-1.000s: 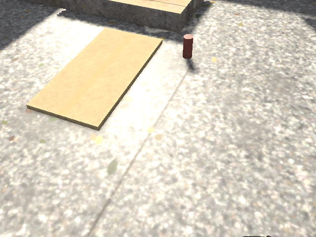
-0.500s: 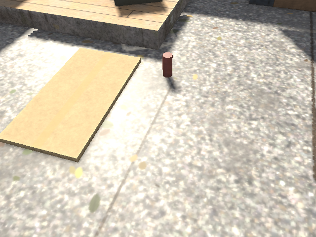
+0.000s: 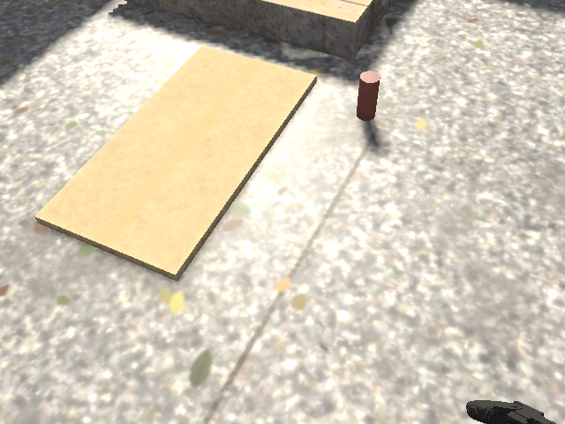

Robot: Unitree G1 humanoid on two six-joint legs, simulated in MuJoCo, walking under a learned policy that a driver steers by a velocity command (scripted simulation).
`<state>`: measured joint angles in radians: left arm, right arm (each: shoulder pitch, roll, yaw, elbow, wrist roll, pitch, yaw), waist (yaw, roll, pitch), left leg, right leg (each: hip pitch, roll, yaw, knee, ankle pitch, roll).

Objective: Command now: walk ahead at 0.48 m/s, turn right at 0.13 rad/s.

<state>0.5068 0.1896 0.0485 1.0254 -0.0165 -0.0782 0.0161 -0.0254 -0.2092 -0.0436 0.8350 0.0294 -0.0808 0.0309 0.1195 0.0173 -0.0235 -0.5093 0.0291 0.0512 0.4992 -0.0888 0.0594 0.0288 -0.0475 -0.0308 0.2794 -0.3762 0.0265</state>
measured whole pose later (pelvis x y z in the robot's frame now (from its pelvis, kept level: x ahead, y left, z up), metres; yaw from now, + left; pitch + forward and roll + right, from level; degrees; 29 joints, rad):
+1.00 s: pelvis +0.53 -0.11 +0.00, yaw -32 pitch +3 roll +0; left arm 0.36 0.26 0.09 0.74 -0.02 -0.04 0.01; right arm -0.02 -0.25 -0.05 0.73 0.00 -0.12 0.02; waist 0.09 0.04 0.00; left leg -0.56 0.01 -0.07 0.50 -0.01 -0.02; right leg -0.11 0.10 0.19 0.44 -0.38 -0.07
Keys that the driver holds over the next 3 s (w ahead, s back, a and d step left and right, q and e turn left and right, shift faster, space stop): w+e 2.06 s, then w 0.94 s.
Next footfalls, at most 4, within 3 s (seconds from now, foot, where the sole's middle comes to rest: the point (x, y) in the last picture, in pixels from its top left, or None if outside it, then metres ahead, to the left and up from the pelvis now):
0.02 left None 0.16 0.13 -0.77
0.54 right None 0.43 -0.16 -0.77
1.04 left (377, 317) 0.77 -0.10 -0.77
1.56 right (532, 322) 0.79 -0.49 -0.77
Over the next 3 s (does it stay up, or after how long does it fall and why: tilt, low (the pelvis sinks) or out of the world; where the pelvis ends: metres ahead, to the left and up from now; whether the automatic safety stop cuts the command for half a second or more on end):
stays up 1.07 -1.00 0.00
